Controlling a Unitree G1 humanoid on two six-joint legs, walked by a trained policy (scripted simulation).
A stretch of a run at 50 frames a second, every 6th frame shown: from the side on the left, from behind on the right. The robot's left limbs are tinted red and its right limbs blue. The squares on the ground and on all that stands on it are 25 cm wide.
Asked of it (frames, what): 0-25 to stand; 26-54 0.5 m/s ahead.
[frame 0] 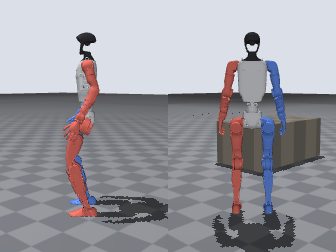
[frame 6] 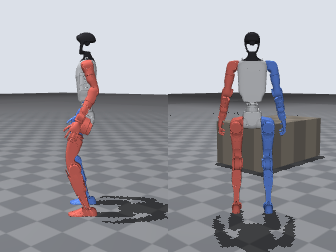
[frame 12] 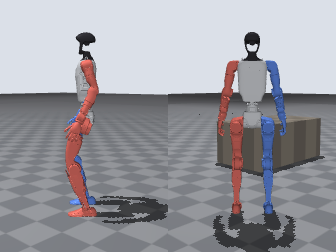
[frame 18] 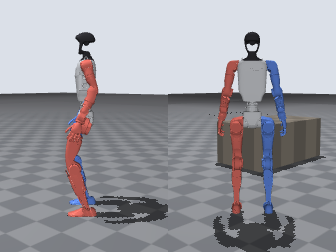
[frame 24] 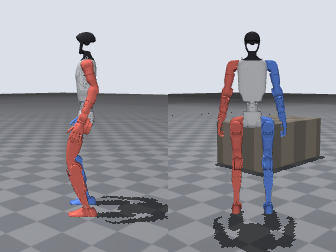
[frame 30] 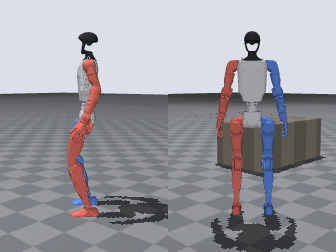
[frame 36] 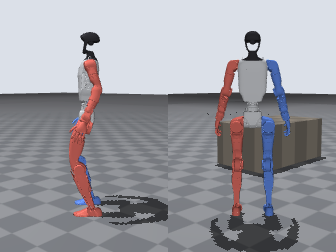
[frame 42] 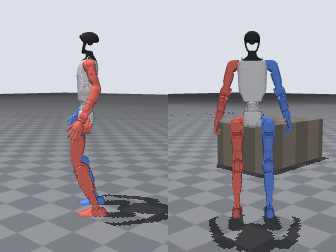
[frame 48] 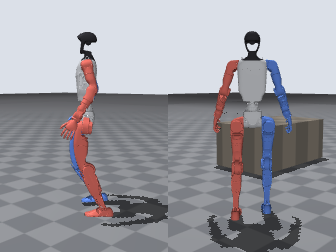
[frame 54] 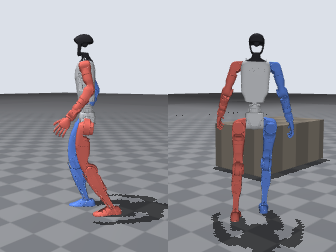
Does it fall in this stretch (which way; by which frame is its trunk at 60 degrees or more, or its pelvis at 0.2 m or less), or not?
no
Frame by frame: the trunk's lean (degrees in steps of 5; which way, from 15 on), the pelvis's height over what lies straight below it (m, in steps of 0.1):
0: 0, 0.8
6: 0, 0.8
12: 0, 0.8
18: 0, 0.8
24: 0, 0.8
30: 0, 0.8
36: 5, 0.8
42: 5, 0.8
48: 0, 0.8
54: 5, 0.8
